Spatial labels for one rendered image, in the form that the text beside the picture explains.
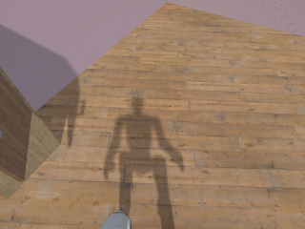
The robot left thigh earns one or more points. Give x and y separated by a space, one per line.
117 221

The cupboard door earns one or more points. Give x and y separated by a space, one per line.
15 124

